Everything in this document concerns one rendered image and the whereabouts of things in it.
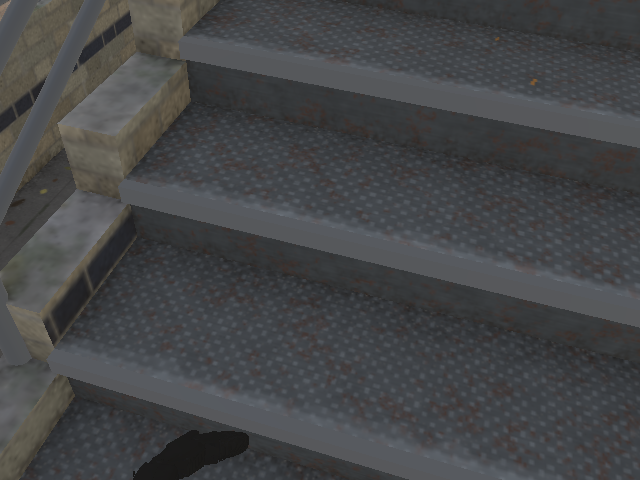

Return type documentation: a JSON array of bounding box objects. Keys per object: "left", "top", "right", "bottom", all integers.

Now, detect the left robot hand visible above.
[{"left": 133, "top": 430, "right": 249, "bottom": 480}]

